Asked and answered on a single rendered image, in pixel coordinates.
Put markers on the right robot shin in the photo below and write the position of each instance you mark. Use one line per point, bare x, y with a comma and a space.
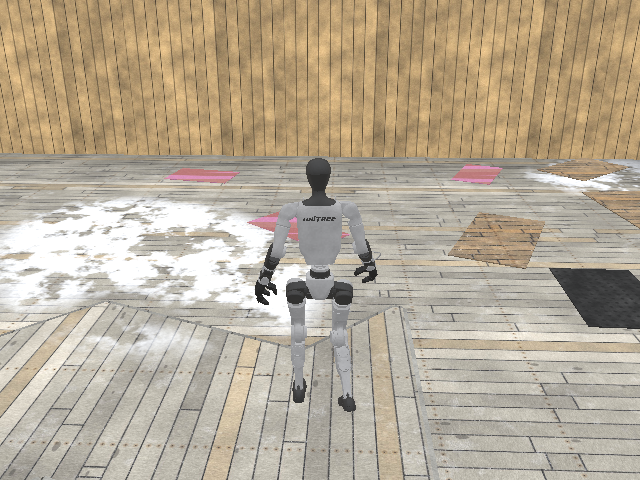
343, 365

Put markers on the robot left upper arm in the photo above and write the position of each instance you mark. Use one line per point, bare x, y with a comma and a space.
287, 212

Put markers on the robot right upper arm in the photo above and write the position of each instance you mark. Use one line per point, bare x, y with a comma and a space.
350, 211

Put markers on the robot right hand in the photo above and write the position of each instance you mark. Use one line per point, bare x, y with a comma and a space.
371, 277

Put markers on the robot torso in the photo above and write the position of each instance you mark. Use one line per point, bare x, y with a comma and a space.
319, 234

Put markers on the robot left hand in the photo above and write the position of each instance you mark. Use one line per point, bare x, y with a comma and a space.
260, 289

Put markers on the right robot forearm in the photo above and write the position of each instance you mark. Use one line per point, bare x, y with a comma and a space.
367, 259

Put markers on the left robot forearm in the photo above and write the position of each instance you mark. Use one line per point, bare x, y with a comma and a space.
268, 268

